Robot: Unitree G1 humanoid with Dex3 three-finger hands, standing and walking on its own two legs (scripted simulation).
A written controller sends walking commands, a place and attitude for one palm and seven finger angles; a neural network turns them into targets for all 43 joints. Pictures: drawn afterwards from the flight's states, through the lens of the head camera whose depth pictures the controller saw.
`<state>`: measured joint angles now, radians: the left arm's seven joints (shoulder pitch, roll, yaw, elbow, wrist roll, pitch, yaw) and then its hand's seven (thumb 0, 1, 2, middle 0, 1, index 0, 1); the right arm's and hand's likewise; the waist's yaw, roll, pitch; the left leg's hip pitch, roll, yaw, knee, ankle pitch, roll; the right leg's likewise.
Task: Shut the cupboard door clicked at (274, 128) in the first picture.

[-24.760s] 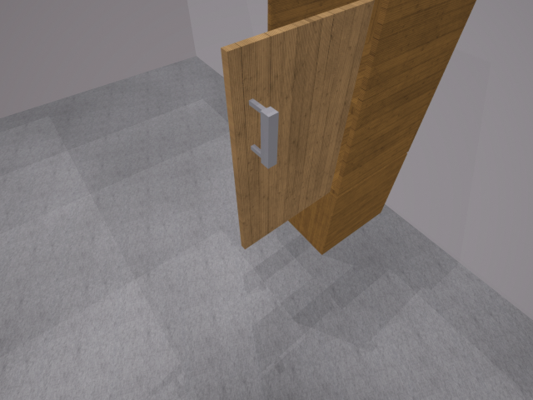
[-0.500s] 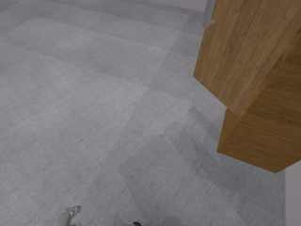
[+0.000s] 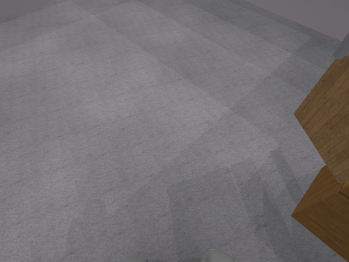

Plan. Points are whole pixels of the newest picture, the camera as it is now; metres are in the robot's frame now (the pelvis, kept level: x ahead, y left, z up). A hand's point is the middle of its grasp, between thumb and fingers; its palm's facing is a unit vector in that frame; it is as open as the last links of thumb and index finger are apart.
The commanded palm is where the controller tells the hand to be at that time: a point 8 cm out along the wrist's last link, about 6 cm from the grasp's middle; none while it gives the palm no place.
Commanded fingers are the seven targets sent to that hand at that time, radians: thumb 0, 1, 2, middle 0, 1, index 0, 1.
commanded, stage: walk to a spot facing it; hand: left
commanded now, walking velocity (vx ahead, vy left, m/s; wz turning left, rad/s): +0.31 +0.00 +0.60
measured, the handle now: out of the picture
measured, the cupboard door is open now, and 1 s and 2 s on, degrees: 55 55 55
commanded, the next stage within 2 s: turn to face it in 1.04 s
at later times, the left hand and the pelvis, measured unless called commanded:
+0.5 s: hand out of the picture +0.04 +0.16 -0.17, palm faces +0.41 -0.89 -0.19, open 7.4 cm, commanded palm none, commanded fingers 0.00 0.90 0.90 -0.20 -0.30 -0.20 -0.30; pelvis +0.15 +0.02 +0.00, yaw +21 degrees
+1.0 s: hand (84, 165) +0.38 +0.30 -0.14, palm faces +0.47 -0.85 -0.23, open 7.4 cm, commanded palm none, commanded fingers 0.00 0.90 0.90 -0.20 -0.30 -0.20 -0.30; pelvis +0.35 +0.08 +0.00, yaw +30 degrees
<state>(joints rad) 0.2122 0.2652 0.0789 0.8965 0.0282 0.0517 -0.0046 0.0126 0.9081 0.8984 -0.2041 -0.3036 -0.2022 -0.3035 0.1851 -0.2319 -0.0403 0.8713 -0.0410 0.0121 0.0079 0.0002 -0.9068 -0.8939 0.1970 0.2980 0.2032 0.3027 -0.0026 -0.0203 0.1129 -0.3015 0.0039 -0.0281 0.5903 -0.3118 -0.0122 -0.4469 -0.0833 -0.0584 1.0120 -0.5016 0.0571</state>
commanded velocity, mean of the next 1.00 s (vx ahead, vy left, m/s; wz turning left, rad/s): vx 0.30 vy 0.00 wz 0.49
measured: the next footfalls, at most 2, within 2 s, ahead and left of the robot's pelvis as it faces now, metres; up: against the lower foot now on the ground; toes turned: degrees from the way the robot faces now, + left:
right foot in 0.10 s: +0.10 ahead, -0.13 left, +0.00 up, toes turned +0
left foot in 0.52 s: +0.24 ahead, +0.17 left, +0.00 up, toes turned +29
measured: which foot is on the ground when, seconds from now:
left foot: down 0.00-0.10, up 0.12-0.50, down 0.52-0.92, up 0.94-1.00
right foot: up 0.00-0.08, down 0.10-0.52, up 0.54-0.90, down 0.92-1.00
